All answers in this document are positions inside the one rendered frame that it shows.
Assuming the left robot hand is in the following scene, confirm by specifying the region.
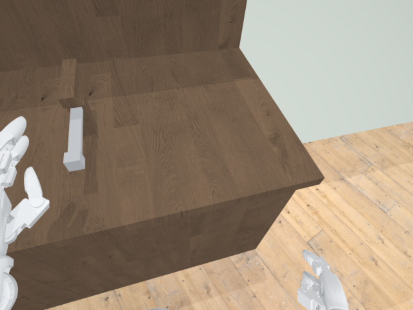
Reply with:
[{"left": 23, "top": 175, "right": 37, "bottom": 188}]
[{"left": 0, "top": 116, "right": 50, "bottom": 256}]

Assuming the tap lever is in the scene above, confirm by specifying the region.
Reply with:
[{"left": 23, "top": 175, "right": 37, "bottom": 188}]
[{"left": 63, "top": 107, "right": 85, "bottom": 172}]

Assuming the right robot hand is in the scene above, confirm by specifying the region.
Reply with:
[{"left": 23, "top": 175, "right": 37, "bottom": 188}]
[{"left": 297, "top": 249, "right": 349, "bottom": 310}]

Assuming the counter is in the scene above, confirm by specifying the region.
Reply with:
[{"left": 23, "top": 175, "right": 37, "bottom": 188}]
[{"left": 0, "top": 0, "right": 325, "bottom": 310}]

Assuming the left robot forearm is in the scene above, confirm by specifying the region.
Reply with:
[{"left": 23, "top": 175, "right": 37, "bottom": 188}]
[{"left": 0, "top": 255, "right": 18, "bottom": 310}]

